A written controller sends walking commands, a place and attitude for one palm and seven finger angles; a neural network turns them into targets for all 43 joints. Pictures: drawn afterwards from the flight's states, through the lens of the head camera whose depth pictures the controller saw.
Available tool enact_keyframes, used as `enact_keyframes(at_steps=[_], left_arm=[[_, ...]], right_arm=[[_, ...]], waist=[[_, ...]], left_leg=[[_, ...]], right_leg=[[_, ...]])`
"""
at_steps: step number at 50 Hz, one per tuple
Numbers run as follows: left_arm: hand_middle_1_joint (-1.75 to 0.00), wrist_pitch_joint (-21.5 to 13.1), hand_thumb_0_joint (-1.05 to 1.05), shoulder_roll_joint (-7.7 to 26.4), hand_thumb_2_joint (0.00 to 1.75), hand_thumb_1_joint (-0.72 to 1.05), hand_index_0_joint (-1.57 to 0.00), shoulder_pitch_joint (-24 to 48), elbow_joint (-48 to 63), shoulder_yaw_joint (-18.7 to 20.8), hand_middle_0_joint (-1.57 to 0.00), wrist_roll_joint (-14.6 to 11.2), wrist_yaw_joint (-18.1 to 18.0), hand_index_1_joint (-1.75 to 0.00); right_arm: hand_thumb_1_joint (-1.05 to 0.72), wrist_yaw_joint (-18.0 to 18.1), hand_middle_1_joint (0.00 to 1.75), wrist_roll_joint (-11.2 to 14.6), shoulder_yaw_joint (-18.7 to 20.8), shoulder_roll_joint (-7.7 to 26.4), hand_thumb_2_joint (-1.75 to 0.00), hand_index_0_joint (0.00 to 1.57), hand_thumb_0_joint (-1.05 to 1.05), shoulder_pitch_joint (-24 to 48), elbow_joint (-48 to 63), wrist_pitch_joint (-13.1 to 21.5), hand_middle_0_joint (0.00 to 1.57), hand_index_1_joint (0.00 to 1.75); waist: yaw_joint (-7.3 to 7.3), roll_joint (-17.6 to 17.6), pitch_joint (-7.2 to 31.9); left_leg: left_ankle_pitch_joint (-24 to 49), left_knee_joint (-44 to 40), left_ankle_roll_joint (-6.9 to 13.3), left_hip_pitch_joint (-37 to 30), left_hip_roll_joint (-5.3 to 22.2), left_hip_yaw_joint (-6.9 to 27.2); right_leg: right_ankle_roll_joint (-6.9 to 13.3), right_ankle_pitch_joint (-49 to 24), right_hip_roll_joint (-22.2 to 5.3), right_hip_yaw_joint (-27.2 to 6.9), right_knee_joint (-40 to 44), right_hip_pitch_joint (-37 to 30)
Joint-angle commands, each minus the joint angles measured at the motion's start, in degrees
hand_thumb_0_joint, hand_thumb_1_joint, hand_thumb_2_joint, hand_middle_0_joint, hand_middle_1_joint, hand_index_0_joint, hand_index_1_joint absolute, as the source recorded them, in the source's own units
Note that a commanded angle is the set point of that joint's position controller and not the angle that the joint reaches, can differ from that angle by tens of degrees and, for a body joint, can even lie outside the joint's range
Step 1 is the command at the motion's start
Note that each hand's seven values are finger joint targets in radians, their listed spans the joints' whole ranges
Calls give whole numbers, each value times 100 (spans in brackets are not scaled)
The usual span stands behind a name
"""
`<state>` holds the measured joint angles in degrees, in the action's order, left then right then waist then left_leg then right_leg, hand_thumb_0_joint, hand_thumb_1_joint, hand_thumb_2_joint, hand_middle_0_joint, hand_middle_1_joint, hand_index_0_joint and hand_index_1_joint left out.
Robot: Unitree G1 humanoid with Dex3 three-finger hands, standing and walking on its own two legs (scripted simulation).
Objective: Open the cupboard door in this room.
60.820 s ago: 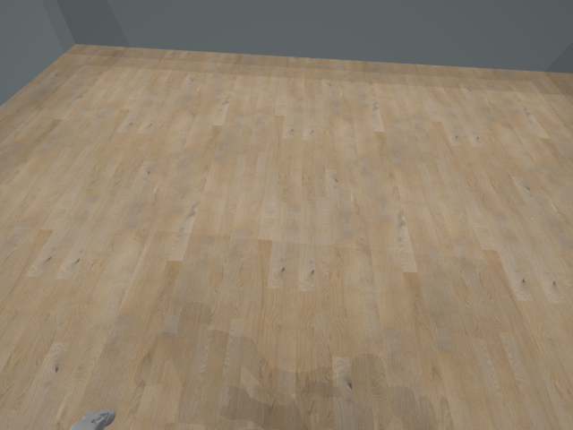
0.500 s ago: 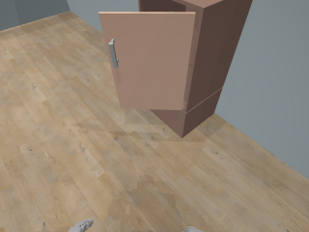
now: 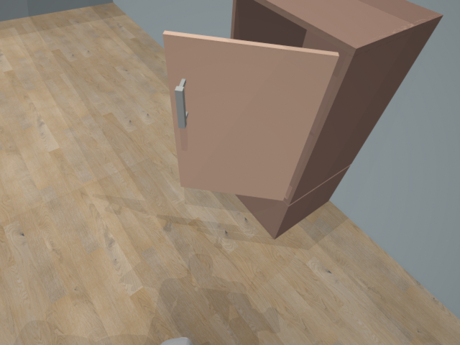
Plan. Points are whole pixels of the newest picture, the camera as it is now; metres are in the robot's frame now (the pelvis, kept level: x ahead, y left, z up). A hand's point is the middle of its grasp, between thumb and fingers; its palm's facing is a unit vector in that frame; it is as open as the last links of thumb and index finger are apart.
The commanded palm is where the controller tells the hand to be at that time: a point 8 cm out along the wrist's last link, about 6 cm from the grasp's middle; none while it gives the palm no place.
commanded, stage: take the last steps up to it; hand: left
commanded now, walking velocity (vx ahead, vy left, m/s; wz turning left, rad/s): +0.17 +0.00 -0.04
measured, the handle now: (182, 104) +0.67 +0.19 +0.00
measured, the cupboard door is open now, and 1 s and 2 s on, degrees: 47 47 47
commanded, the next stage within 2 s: come to a stop and stand still in 0.06 s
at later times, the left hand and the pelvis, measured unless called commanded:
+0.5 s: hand (152, 321) +0.18 +0.17 -0.16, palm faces +0.00 -0.98 -0.20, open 7.3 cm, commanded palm none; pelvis +0.10 -0.01 +0.01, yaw +0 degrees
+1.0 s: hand out of the picture +0.09 +0.18 -0.16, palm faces +0.02 -0.97 -0.23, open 7.4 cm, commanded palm none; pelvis +0.06 +0.00 +0.00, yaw -1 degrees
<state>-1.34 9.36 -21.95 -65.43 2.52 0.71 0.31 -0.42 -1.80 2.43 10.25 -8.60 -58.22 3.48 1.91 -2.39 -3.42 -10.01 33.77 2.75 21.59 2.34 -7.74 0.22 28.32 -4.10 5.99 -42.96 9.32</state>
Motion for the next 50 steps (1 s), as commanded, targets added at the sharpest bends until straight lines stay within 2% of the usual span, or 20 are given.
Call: enact_keyframes(at_steps=[1, 5, 8, 11, 14, 16, 19, 24, 27, 30, 33, 37, 38, 39, 40, 42, 44, 45, 47, 50], left_arm=[[-30, -190, 0, 376, 90, 90, -20, 683, 731, 57, -20, 28, -26, -30], [-30, -39, 0, 103, 90, 90, -20, 258, 544, 32, -20, 52, 10, -30], [-30, 33, 0, 4, 90, 90, -20, 412, 619, 6, -20, 67, -8, -30], [-30, 77, 0, -19, 90, 90, -20, 439, 565, -56, -20, 26, -75, -30], [-30, 75, 0, 403, 90, 90, -20, 236, 515, -17, -20, 36, -133, -30], [-30, 60, 0, 884, 90, 90, -20, 463, 576, -15, -20, 31, -165, -30], [-30, 74, 0, 940, 90, 90, -20, 709, 653, 15, -20, -16, -235, -30], [-30, 155, 0, 1008, 90, 90, -20, 753, 766, 131, -20, -7, -310, -30], [-30, 225, 0, 925, 90, 90, -20, 964, 913, 157, -20, -10, -303, -30], [-30, 337, 0, 481, 90, 90, -20, 1230, 1125, 92, -20, -2, -278, -30], [-30, 379, 0, 351, 90, 90, -20, 1194, 1108, 105, -20, -14, -254, -30], [-30, 250, 0, 383, 90, 90, -20, 762, 922, 63, -20, -3, -215, -30], [-30, 104, 0, 630, 90, 90, -20, 78, 695, -10, -20, 15, -443, -30], [-30, -41, 0, 1096, 90, 90, -20, 26, 852, 93, -20, 110, -411, -30], [-30, -99, 0, 1174, 90, 90, -20, 452, 1041, 26, -20, 89, -364, -30], [-30, -105, 0, 911, 90, 90, -20, 561, 1183, -20, -20, 98, -399, -30], [-30, -46, 0, 982, 90, 90, -20, 832, 1287, -16, -20, 37, -384, -30], [-30, 10, 0, 886, 90, 90, -20, 800, 1289, -28, -20, -1, -361, -30], [-30, 126, 0, 747, 90, 90, -20, 636, 1278, -69, -20, 55, -346, -30], [-30, 82, 0, 755, 90, 90, -20, 447, 1196, -125, -20, 66, -278, -30]], right_arm=[[-90, 192, 30, 15, 174, 911, -90, 20, 0, -1338, -53, -43, 20, 30], [-90, 227, 30, 36, 15, 577, -90, 20, 0, -949, -29, 83, 20, 30], [-90, 211, 30, 16, 44, 536, -90, 20, 0, -936, -46, 39, 20, 30], [-90, 263, 30, 14, -13, 526, -90, 20, 0, -754, -102, -37, 20, 30], [-90, 269, 30, 92, -16, 470, -90, 20, 0, -616, -169, -164, 20, 30], [-90, 198, 30, 166, -17, 303, -90, 20, 0, -929, -242, -266, 20, 30], [-90, 203, 30, 159, 26, 305, -90, 20, 0, -1183, -381, -419, 20, 30], [-90, 226, 30, 149, 77, 293, -90, 20, 0, -1178, -299, -495, 20, 30], [-90, 232, 30, 127, 111, 340, -90, 20, 0, -1195, -235, -517, 20, 30], [-90, 283, 30, 44, 161, 611, -90, 20, 0, -1095, -86, -469, 20, 30], [-90, 341, 30, -9, 124, 630, -90, 20, 0, -780, 33, -399, 20, 30], [-90, 314, 30, 73, 146, 691, -90, 20, 0, -644, -9, -361, 20, 30], [-90, 230, 30, 248, 182, 917, -90, 20, 0, -45, 466, -277, 20, 30], [-90, 155, 30, 183, 103, 608, -90, 20, 0, -167, 805, -235, 20, 30], [-90, 120, 30, 180, 52, 223, -90, 20, 0, -679, 826, -285, 20, 30], [-90, 126, 30, 156, 84, 278, -90, 20, 0, -593, 753, -384, 20, 30], [-90, 122, 30, 146, 77, 310, -90, 20, 0, -799, 633, -360, 20, 30], [-90, 131, 30, 112, 77, 505, -90, 20, 0, -737, 624, -329, 20, 30], [-90, 121, 30, 81, 51, 611, -90, 20, 0, -439, 756, -346, 20, 30], [-90, 109, 30, 80, 26, 626, -90, 20, 0, -414, 768, -342, 20, 30]], waist=[[-569, 1183, 288], [-144, 802, 395], [-140, 670, 297], [-63, 655, 304], [102, 332, 316], [-142, -69, 263], [-231, -1011, 618], [-138, -599, 776], [-202, -95, 704], [-249, 1459, 286], [-158, 1234, 230], [-40, 861, 583], [202, 766, 606], [61, -136, 589], [-318, -1009, 920], [-292, -1032, 1159], [-480, -163, 980], [-414, 472, 685], [-238, 572, -68], [-249, 237, -281]], left_leg=[[-123, -2012, 923, -1620, 2019, 2398], [1349, -2041, 648, -1127, 1516, 1071], [1176, -2101, 684, -893, 1388, 802], [2203, -1615, 596, -736, 1314, 662], [1269, -947, 78, -549, 821, 516], [-488, -792, -297, -437, 217, 345], [-228, -484, -366, -961, 69, 249], [-3, -159, -428, -808, 47, 256], [942, -555, -348, -1204, 284, 408], [2952, -1397, 435, -1037, 1349, 1359], [3048, -1318, 824, -1044, 1471, 1326], [2668, -807, 378, -1496, 1048, 953], [3027, 606, 3, -1469, 969, 652], [1165, 1264, -253, -495, 225, 293], [-1522, 1094, -335, 204, -10, 556], [-1537, 611, -318, -59, -132, 573], [-136, -511, -283, -1063, -158, 527], [653, -555, -160, -1342, 235, 829], [-73, -925, 24, -576, 532, 1233], [-941, -1144, -44, -447, 330, 1180]], right_leg=[[144, -153, -192, -511, -2818, 2638], [-20, -781, -303, -456, -1872, 1893], [-64, -976, -255, -314, -902, 1520], [-130, -1275, -89, -227, 283, 677], [-122, -2636, -111, -418, 1653, -103], [307, -4066, -968, -1162, 1789, -19], [537, -4878, -1034, -1111, 1683, 70], [691, -5957, -1202, -1074, 1401, -305], [544, -4679, -978, -869, 1280, 248], [-23, -778, 93, -156, 57, 865], [34, 189, 154, -604, -706, 1138], [-4, -1416, 170, -379, 1328, 322], [23, -2854, -280, -917, 2126, 561], [217, -6167, -810, -1490, 1930, -306], [786, -6590, -1459, -1804, 1570, -659], [813, -6255, -1070, -1488, 1317, -797], [557, -4382, -686, -1195, 1159, 10], [302, -2997, -359, -1009, 1234, 638], [167, -1067, -9, -846, 1589, 848], [192, -729, -60, -1037, 1954, 983]])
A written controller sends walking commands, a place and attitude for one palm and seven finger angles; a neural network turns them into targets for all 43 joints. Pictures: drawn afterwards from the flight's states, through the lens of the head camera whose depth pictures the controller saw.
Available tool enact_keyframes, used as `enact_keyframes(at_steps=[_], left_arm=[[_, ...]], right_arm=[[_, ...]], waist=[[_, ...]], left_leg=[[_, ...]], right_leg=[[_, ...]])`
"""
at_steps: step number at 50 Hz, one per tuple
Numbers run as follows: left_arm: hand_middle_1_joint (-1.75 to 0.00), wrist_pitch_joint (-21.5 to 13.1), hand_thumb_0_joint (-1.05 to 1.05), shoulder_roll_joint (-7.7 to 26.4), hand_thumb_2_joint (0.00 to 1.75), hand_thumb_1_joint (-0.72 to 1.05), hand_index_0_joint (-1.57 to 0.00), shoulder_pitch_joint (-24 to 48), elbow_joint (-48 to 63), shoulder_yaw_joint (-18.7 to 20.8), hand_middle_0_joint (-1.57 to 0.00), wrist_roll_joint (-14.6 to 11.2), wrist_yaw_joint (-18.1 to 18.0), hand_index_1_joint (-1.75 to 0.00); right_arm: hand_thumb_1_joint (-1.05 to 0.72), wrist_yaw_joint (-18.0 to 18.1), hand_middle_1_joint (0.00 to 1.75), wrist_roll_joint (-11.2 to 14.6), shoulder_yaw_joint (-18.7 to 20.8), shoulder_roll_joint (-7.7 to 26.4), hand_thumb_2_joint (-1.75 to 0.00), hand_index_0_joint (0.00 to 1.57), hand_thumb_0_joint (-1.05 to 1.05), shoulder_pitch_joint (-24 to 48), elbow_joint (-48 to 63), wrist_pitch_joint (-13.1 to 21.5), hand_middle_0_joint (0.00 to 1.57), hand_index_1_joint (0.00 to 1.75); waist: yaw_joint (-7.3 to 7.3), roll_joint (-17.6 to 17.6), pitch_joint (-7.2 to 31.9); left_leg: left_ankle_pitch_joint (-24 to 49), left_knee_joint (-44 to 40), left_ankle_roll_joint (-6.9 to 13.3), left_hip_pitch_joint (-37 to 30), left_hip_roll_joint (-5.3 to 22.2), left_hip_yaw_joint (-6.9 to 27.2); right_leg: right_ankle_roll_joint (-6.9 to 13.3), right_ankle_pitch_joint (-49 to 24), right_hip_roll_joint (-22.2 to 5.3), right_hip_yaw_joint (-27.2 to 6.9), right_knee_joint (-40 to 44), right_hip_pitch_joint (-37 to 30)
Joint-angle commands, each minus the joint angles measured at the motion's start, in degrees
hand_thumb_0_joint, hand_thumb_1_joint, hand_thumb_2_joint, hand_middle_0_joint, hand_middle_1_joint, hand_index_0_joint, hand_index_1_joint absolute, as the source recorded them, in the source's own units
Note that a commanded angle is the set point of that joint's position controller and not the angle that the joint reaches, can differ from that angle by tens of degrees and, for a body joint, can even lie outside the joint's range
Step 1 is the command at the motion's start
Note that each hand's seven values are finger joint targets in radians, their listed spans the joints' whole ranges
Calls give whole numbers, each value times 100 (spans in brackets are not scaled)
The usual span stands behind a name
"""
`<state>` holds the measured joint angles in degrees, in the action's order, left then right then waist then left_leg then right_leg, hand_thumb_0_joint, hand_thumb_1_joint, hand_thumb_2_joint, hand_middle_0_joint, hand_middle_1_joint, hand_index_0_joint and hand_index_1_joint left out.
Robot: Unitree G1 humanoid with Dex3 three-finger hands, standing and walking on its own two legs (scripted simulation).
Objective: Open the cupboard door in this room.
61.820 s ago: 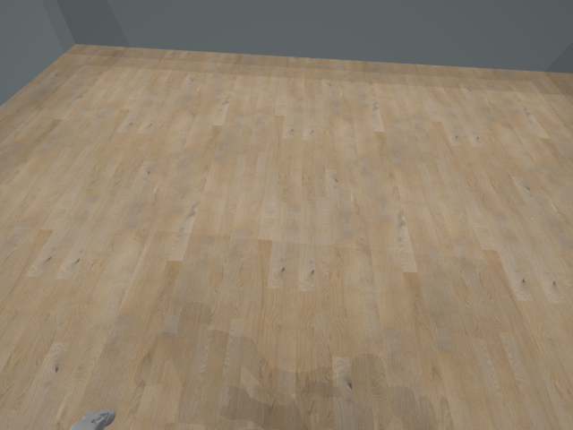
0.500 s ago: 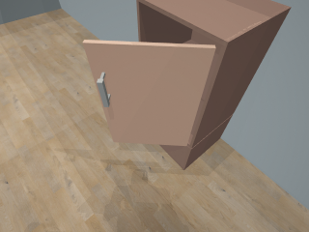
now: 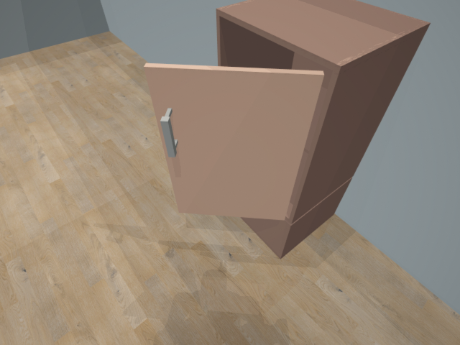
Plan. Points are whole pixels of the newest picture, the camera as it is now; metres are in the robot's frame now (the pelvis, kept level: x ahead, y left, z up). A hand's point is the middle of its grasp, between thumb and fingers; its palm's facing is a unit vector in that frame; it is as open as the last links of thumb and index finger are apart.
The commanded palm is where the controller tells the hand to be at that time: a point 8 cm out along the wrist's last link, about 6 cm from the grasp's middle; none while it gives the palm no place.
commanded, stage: come to a stop and stand still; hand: left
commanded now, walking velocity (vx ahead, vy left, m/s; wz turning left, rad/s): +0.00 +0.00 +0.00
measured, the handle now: (170, 133) +0.61 +0.20 +0.00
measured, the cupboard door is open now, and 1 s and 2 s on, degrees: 47 47 47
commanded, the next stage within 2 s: look again from close up in 0.30 s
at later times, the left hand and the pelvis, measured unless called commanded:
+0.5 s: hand out of the picture -0.02 +0.18 -0.17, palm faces +0.02 -0.98 -0.18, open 7.4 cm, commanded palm none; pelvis -0.01 +0.00 +0.01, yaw +1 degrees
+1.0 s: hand out of the picture -0.01 +0.16 -0.17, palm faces +0.02 -0.99 -0.15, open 7.4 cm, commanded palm none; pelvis +0.00 +0.01 +0.01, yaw +0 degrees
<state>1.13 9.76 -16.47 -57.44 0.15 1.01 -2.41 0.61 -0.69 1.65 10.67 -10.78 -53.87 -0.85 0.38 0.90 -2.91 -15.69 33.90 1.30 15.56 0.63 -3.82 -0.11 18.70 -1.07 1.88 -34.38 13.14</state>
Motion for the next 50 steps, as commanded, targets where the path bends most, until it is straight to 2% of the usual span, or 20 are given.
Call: enact_keyframes(at_steps=[1, 3, 8, 9, 18, 19, 22, 25, 27, 29, 34, 39, 47, 50], left_arm=[[-30, -176, 0, 734, 90, 90, -20, -121, 397, 120, -20, 33, 5, -30], [-30, -180, 0, 743, 90, 90, -20, -172, 386, 117, -20, 24, 23, -30], [-30, -198, 0, 706, 90, 90, -20, -341, 323, 107, -20, 26, 40, -30], [-30, -205, 0, 699, 90, 90, -20, -361, 309, 107, -20, 34, 42, -30], [-30, -233, 0, 595, 90, 90, -20, -499, 25, 56, -20, -8, 57, -30], [-30, -237, 0, 588, 90, 90, -20, -520, -4, 53, -20, -1, 52, -30], [-30, -244, 0, 532, 90, 90, -20, -543, -102, 37, -20, -12, 47, -30], [-30, -252, 0, 492, 90, 90, -20, -561, -175, 28, -20, -10, 40, -30], [-30, -267, 0, 469, 90, 90, -20, -573, -223, 26, -20, -22, 36, -30], [-30, -281, 0, 454, 90, 90, -20, -589, -265, 12, -20, -20, 30, -30], [-30, -279, 0, 384, 90, 90, -20, -613, -321, 11, -20, -13, 17, -30], [-30, -279, 0, 342, 90, 90, -20, -635, -354, 7, -20, -4, 11, -30], [-30, -282, 0, 311, 90, 90, -20, -633, -376, 11, -20, -4, 12, -30], [-30, -293, 0, 320, 90, 90, -20, -648, -384, 11, -20, -4, 9, -30]], right_arm=[[-90, 3, 30, -39, 96, 599, -90, 20, 0, -267, 298, 103, 20, 30], [-90, 1, 30, -46, 85, 616, -90, 20, 0, -358, 247, 121, 20, 30], [-90, 1, 30, -51, 49, 569, -90, 20, 0, -504, 94, 143, 20, 30], [-90, 7, 30, -50, 36, 531, -90, 20, 0, -565, 56, 149, 20, 30], [-90, 28, 30, -30, -56, 510, -90, 20, 0, -791, -363, 222, 20, 30], [-90, 29, 30, -23, -58, 470, -90, 20, 0, -833, -393, 223, 20, 30], [-90, 39, 30, -16, -69, 471, -90, 20, 0, -916, -520, 244, 20, 30], [-90, 45, 30, -7, -70, 414, -90, 20, 0, -944, -622, 242, 20, 30], [-90, 52, 30, 0, -80, 365, -90, 20, 0, -1001, -681, 254, 20, 30], [-90, 58, 30, 9, -85, 336, -90, 20, 0, -1015, -731, 260, 20, 30], [-90, 68, 30, 15, -77, 283, -90, 20, 0, -986, -817, 259, 20, 30], [-90, 74, 30, 20, -63, 245, -90, 20, 0, -924, -845, 254, 20, 30], [-90, 80, 30, 12, -62, 260, -90, 20, 0, -878, -852, 259, 20, 30], [-90, 83, 30, 18, -67, 265, -90, 20, 0, -859, -860, 282, 20, 30]], waist=[[-120, -86, -191], [-131, -81, -75], [-101, -114, -87], [-103, -212, -48], [-38, 45, -140], [-27, -51, -134], [-30, 44, -66], [-28, -61, -131], [-36, -92, -40], [-44, -168, 2], [-42, -68, -102], [-44, -155, -191], [-64, -90, -167], [-39, -71, -41]], left_leg=[[-453, -1185, 90, 65, 465, 788], [-669, -1292, 86, 18, 468, 799], [-779, -1386, 85, 190, 443, 808], [-706, -1400, 93, 164, 454, 804], [-573, -1590, 65, 323, 483, 854], [-555, -1619, 72, 321, 500, 857], [-456, -1641, 66, 273, 508, 856], [-353, -1591, 55, 264, 484, 812], [-131, -1528, 50, 148, 467, 757], [106, -1455, 50, 2, 478, 706], [155, -1471, 42, -52, 502, 665], [175, -1476, 41, -107, 501, 653], [201, -1550, 33, -185, 508, 652], [488, -1511, 48, -266, 519, 631]], right_leg=[[237, 322, -379, -660, 1150, 587], [224, 496, -378, -631, 1233, 588], [216, 569, -406, -622, 1363, 529], [214, 511, -415, -581, 1385, 469], [225, 82, -443, -507, 1340, 202], [219, 37, -444, -471, 1354, 146], [219, -137, -451, -459, 1298, 59], [219, -185, -460, -465, 1335, 57], [228, -276, -486, -490, 1346, 29], [224, -414, -484, -493, 1360, 40], [207, -487, -473, -485, 1375, 96], [189, -523, -468, -490, 1401, 159], [185, -581, -458, -512, 1416, 141], [176, -799, -475, -497, 1398, 7]])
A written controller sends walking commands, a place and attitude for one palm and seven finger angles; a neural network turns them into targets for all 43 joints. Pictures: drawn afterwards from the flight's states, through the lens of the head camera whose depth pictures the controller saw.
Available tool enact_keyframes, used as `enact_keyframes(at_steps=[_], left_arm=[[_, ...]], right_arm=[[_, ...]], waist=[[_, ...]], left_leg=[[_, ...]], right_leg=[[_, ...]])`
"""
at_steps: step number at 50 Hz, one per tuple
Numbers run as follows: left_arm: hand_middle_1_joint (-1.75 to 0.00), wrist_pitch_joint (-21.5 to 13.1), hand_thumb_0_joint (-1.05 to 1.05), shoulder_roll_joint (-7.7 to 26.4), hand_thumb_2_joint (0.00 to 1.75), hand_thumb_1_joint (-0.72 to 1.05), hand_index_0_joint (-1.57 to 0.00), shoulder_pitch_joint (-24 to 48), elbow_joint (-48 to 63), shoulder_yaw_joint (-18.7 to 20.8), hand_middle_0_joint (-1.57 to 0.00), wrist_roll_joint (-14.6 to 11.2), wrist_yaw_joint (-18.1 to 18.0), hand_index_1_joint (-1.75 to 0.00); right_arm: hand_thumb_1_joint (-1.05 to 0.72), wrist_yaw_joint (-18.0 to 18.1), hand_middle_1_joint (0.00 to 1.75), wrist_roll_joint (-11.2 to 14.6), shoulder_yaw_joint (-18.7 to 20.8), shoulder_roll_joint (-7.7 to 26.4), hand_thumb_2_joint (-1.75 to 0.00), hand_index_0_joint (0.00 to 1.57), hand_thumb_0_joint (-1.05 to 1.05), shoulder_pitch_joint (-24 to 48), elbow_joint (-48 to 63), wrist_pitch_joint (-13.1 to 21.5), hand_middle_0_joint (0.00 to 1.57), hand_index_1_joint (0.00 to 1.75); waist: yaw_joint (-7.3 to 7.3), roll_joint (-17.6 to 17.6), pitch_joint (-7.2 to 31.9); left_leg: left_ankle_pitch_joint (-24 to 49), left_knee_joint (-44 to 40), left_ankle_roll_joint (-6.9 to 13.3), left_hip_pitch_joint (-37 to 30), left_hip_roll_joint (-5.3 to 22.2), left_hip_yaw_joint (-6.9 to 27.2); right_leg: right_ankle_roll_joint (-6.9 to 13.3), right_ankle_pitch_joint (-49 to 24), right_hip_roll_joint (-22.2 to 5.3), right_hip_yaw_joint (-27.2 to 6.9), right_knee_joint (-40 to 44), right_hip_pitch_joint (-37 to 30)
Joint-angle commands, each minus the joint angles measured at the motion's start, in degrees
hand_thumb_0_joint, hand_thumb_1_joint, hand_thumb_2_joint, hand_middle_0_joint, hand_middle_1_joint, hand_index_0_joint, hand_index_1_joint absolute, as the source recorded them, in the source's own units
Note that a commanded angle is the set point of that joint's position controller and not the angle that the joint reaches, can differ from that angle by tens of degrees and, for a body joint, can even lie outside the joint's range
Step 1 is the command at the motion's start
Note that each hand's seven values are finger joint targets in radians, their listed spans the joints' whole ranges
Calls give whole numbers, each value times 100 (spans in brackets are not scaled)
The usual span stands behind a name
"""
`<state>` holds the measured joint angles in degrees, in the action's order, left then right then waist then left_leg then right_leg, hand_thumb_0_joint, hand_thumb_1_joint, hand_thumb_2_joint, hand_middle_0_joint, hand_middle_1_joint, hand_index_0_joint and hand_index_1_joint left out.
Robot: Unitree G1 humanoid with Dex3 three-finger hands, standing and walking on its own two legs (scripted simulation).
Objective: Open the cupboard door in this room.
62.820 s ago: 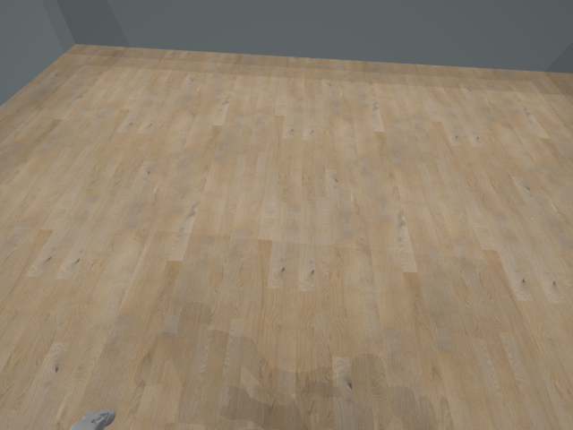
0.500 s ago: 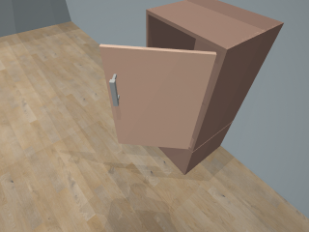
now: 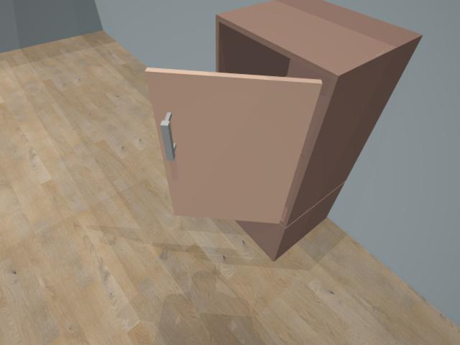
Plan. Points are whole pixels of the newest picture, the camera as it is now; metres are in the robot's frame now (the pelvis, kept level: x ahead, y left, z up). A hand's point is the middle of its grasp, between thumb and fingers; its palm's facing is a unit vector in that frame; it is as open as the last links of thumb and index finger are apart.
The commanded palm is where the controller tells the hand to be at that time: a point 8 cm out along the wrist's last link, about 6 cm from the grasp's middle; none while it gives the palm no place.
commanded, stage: shuffle to correct the standing spot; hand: left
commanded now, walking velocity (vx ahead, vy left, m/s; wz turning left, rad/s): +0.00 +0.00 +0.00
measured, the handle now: (169, 136) +0.61 +0.20 -0.01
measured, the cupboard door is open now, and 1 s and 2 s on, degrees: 47 47 47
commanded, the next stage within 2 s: come to a stop and stand still in 0.20 s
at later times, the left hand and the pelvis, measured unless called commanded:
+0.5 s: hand out of the picture +0.03 +0.18 -0.19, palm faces +0.02 -0.99 -0.16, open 7.4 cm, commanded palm none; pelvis +0.06 +0.02 -0.01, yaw -2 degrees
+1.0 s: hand out of the picture +0.09 +0.18 -0.17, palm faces -0.02 -0.97 -0.22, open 7.3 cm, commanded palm none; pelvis +0.03 +0.00 -0.01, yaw -1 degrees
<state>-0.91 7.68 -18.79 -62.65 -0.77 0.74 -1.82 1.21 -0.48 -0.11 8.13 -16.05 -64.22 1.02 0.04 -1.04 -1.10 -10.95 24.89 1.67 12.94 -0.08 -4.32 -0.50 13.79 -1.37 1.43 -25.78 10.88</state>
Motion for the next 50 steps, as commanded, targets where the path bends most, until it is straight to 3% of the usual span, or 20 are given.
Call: enact_keyframes(at_steps=[1, 6, 12, 15, 17, 18, 19, 20, 22, 24, 25, 27, 29, 36, 37, 38, 39, 40, 43, 50], left_arm=[[-30, -92, 0, 524, 90, 90, -20, -431, 138, 105, -20, 19, -50, -30], [-30, -37, 0, 575, 90, 90, -20, -568, 148, 186, -20, 81, 24, -30], [-30, -68, 0, 731, 90, 90, -20, -819, 174, 330, -20, 42, 55, -30], [-30, -83, 0, 717, 90, 90, -20, -819, 183, 359, -20, 47, 62, -30], [-30, -73, 0, 482, 90, 90, -20, -622, 218, 300, -20, 62, 61, -30], [-30, -84, 0, 314, 90, 90, -20, -611, 205, 246, -20, 72, 36, -30], [-30, -89, 0, 235, 90, 90, -20, -499, 231, 189, -20, 62, -2, -30], [-30, -73, 0, 207, 90, 90, -20, -434, 207, 177, -20, 26, -38, -30], [-30, -43, 0, 198, 90, 90, -20, -526, 119, 189, -20, -17, -56, -30], [-30, -80, 0, 384, 90, 90, -20, -790, 2, 217, -20, -9, -74, -30], [-30, -68, 0, 451, 90, 90, -20, -682, 32, 213, -20, -26, -72, -30], [-30, -27, 0, 490, 90, 90, -20, -518, 120, 239, -20, -7, -86, -30], [-30, -4, 0, 502, 90, 90, -20, -418, 244, 263, -20, 12, -108, -30], [-30, 47, 0, 553, 90, 90, -20, -65, 413, 268, -20, 15, -100, -30], [-30, 37, 0, 867, 90, 90, -20, -329, 293, 262, -20, 28, -287, -30], [-30, -28, 0, 946, 90, 90, -20, 11, 627, 256, -20, 3, -239, -30], [-30, -78, 0, 992, 90, 90, -20, 264, 699, 236, -20, 0, -186, -30], [-30, -83, 0, 960, 90, 90, -20, 370, 776, 213, -20, 0, -144, -30], [-30, -42, 0, 857, 90, 90, -20, 398, 819, 156, -20, 1, -77, -30], [-30, -28, 0, 888, 90, 90, -20, 346, 788, 119, -20, 6, -14, -30]], right_arm=[[-90, 26, 30, -6, 102, 525, -90, 20, 0, -320, 178, 96, 20, 30], [-90, -31, 30, -62, 164, 616, -90, 20, 0, -354, 210, 4, 20, 30], [-90, -61, 30, -76, 135, 411, -90, 20, 0, -398, 376, 75, 20, 30], [-90, -62, 30, -61, 122, 369, -90, 20, 0, -532, 373, 147, 20, 30], [-90, -3, 30, -40, 115, 511, -90, 20, 0, -901, 199, 212, 20, 30], [-90, 67, 30, -47, 142, 699, -90, 20, 0, -1182, 81, 227, 20, 30], [-90, 141, 30, -36, 123, 710, -90, 20, 0, -1305, 9, 223, 20, 30], [-90, 186, 30, -42, 78, 632, -90, 20, 0, -1248, -10, 211, 20, 30], [-90, 226, 30, -23, 61, 595, -90, 20, 0, -836, 66, 188, 20, 30], [-90, 247, 30, 32, 89, 500, -90, 20, 0, -574, 154, 185, 20, 30], [-90, 243, 30, 48, 108, 493, -90, 20, 0, -569, 189, 173, 20, 30], [-90, 242, 30, 24, 160, 449, -90, 20, 0, -525, 177, 110, 20, 30], [-90, 240, 30, 16, 200, 433, -90, 20, 0, -548, 170, 96, 20, 30], [-90, 166, 30, -21, 198, 383, -90, 20, 0, -362, 198, 54, 20, 30], [-90, 88, 30, 89, 274, 904, -90, 20, 0, 125, 679, 33, 20, 30], [-90, 19, 30, 19, 227, 606, -90, 20, 0, -178, 809, -9, 20, 30], [-90, -32, 30, -36, 159, 438, -90, 20, 0, -89, 803, -42, 20, 30], [-90, -47, 30, -52, 149, 457, -90, 20, 0, -211, 841, -38, 20, 30], [-90, -44, 30, -65, 117, 632, -90, 20, 0, -174, 922, 8, 20, 30], [-90, -52, 30, -77, 78, 786, -90, 20, 0, -108, 912, 18, 20, 30]], waist=[[-3, 95, -190], [47, 89, -600], [86, -500, -718], [14, -265, -727], [-134, 476, -533], [-173, 1029, -305], [-167, 1212, -334], [-130, 1013, -306], [59, 760, -237], [117, 284, 38], [44, 340, 112], [34, -26, 19], [23, -53, 179], [29, 38, 260], [118, -267, 186], [-100, -198, 424], [-87, -145, 343], [-167, 57, 153], [-96, 338, -229], [-61, 78, -451]], left_leg=[[75, -598, 12, -37, 596, 672], [-1889, -572, 89, 452, 518, 721], [-1208, 482, 37, 851, 132, 172], [-893, 426, 78, 576, 155, 127], [455, -111, 256, -352, 661, 730], [1788, -340, 528, -915, 1181, 1247], [3664, -295, 821, -1229, 1522, 1490], [4858, -201, 953, -1262, 1666, 1430], [5360, 24, 734, -1093, 1374, 969], [4326, 199, 253, -724, 897, 603], [3487, -34, 107, -570, 800, 528], [3079, -5, 94, -517, 745, 490], [3225, 52, 104, -606, 746, 447], [1902, -137, 100, -411, 727, 488], [2206, 885, -79, -223, 916, 348], [-23, 595, -98, 119, 527, 355], [-618, 447, -133, 98, 366, 245], [-522, 327, -92, 39, 363, 361], [-209, -202, 94, 277, 644, 760], [-898, -539, 66, 350, 533, 690]], right_leg=[[216, -334, -451, -446, 538, 219], [349, 1550, -395, -551, 549, 528], [714, 1850, -837, -1190, 833, 342], [754, 1202, -778, -975, 480, 419], [459, 106, -269, -203, -497, 850], [265, 162, -30, 242, -1177, 1138], [157, 841, 30, 304, -1440, 1440], [144, 1359, -87, 165, -1484, 1395], [125, 677, -256, 54, -554, 735], [187, -2115, -412, -156, -81, -153], [223, -2527, -584, -219, -218, -292], [214, -2898, -599, -218, -375, -213], [213, -3018, -597, -202, -464, -207], [258, -1945, -583, -317, -218, -165], [165, -3077, -782, -429, -128, 40], [391, -1716, -955, -657, -29, -120], [512, -1148, -1010, -709, 99, 54], [547, -360, -907, -684, 140, 401], [385, 213, -461, -416, 55, 464], [331, 703, -460, -481, 390, 490]])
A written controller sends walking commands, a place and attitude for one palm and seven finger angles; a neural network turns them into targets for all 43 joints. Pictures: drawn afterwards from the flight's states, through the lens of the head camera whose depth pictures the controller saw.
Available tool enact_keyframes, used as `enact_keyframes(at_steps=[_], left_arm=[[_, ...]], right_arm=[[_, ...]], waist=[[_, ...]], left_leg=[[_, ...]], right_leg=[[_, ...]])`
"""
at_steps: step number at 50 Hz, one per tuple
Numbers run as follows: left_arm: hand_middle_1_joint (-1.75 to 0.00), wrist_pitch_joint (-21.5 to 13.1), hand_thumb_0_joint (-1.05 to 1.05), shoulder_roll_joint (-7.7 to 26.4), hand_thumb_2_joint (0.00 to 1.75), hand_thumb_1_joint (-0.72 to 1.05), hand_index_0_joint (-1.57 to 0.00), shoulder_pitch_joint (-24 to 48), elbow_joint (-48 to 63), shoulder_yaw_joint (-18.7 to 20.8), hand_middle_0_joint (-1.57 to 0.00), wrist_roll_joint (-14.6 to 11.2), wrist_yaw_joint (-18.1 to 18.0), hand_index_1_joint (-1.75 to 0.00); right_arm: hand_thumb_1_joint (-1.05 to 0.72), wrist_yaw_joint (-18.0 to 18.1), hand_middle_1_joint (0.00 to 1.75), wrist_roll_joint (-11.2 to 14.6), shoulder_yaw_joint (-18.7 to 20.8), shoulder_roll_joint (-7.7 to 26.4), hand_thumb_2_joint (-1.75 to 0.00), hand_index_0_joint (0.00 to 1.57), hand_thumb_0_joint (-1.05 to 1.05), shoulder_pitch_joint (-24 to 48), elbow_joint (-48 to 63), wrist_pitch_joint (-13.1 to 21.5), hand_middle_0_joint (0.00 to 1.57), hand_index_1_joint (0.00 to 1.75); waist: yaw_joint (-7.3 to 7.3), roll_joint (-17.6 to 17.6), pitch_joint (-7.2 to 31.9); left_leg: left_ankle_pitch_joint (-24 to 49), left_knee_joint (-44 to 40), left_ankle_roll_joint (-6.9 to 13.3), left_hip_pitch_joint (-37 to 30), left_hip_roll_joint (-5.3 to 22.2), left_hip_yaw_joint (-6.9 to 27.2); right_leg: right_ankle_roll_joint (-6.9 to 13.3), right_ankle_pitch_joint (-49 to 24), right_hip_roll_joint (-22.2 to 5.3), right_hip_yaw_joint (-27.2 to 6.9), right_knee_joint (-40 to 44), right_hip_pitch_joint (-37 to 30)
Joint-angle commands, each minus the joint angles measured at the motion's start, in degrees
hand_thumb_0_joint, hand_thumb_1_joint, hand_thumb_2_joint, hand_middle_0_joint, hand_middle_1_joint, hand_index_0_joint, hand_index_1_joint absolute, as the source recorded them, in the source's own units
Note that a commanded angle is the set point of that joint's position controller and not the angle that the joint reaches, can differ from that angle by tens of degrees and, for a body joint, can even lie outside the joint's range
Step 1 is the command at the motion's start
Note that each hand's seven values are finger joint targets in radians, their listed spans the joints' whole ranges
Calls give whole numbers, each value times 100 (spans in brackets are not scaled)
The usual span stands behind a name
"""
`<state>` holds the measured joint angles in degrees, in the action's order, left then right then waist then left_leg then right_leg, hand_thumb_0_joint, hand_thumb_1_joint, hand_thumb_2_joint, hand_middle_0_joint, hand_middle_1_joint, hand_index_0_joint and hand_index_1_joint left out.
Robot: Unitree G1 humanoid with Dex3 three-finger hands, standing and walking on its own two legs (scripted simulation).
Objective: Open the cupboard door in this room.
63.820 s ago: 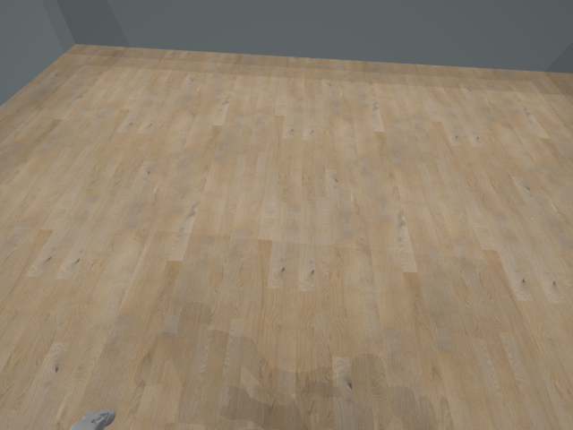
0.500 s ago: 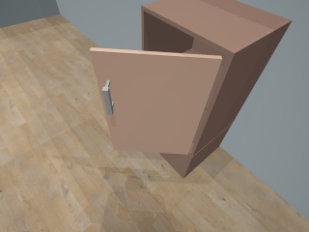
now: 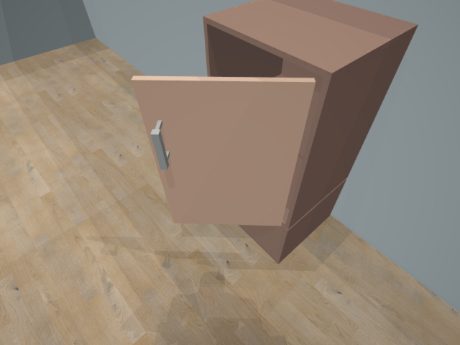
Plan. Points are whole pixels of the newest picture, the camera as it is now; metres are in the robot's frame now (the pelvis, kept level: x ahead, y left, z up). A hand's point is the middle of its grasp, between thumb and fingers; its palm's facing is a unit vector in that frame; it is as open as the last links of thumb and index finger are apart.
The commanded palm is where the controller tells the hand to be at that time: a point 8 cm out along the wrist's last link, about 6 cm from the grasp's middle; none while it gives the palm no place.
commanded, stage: come to a stop and stand still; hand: left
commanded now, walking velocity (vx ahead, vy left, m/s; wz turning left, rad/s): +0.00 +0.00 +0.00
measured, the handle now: (162, 145) +0.58 +0.21 -0.01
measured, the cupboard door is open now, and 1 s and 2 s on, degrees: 47 47 47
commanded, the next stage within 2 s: look again from close up in 0.78 s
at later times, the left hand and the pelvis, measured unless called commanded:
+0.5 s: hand out of the picture +0.01 +0.16 -0.17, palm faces +0.02 -0.98 -0.18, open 7.4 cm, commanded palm none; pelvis +0.01 -0.01 +0.01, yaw +0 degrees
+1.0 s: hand out of the picture +0.03 +0.16 -0.17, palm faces +0.04 -0.98 -0.19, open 7.3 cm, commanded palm none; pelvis +0.03 -0.01 +0.01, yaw +1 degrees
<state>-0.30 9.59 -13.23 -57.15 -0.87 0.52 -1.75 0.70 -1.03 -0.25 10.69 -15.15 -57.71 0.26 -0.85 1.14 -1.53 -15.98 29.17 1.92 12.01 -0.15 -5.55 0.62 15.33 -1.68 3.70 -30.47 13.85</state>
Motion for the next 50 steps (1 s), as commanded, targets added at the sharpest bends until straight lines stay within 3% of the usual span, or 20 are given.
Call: enact_keyframes(at_steps=[1, 3, 5, 9, 11, 27, 50], left_arm=[[-30, -94, 0, 702, 90, 90, -20, -226, 234, 134, -20, 27, -15, -30], [-30, -114, 0, 729, 90, 90, -20, -235, 199, 126, -20, 19, -5, -30], [-30, -128, 0, 738, 90, 90, -20, -244, 157, 126, -20, 19, -6, -30], [-30, -159, 0, 759, 90, 90, -20, -308, 35, 111, -20, 12, 1, -30], [-30, -166, 0, 754, 90, 90, -20, -332, -45, 108, -20, 4, 3, -30], [-30, -169, 0, 585, 90, 90, -20, -528, -473, 90, -20, 8, -30, -30], [-30, -149, 0, 547, 90, 90, -20, -519, -528, 127, -20, 19, -38, -30]], right_arm=[[-90, -3, 30, -20, 92, 528, -90, 20, 0, -199, 252, 100, 20, 30], [-90, -4, 30, -9, 75, 557, -90, 20, 0, -203, 200, 113, 20, 30], [-90, -2, 30, -7, 67, 542, -90, 20, 0, -198, 113, 132, 20, 30], [-90, 6, 30, 11, 43, 517, -90, 20, 0, -213, -30, 146, 20, 30], [-90, 12, 30, 15, 36, 543, -90, 20, 0, -212, -118, 162, 20, 30], [-90, 86, 30, 42, 22, 366, -90, 20, 0, -254, -564, 194, 20, 30], [-90, 129, 30, 38, 20, 328, -90, 20, 0, -280, -670, 198, 20, 30]], waist=[[37, -180, -361], [36, -329, -299], [39, -154, -229], [51, -309, -117], [63, -214, -59], [115, -98, -48], [140, -186, -132]], left_leg=[[-363, -978, 43, 418, 533, 800], [-193, -936, 28, 310, 512, 741], [-53, -958, 27, 220, 523, 749], [211, -918, 20, 97, 532, 707], [348, -902, 6, 43, 550, 689], [953, -919, -5, -111, 639, 675], [1245, -950, 3, -202, 650, 687]], right_leg=[[212, 525, -441, -717, 889, 160], [206, 487, -478, -767, 970, 142], [203, 320, -484, -730, 966, 85], [203, 94, -525, -727, 1033, -45], [188, -71, -543, -699, 1000, -99], [169, -1001, -544, -537, 884, -416], [174, -1297, -554, -461, 892, -519]])
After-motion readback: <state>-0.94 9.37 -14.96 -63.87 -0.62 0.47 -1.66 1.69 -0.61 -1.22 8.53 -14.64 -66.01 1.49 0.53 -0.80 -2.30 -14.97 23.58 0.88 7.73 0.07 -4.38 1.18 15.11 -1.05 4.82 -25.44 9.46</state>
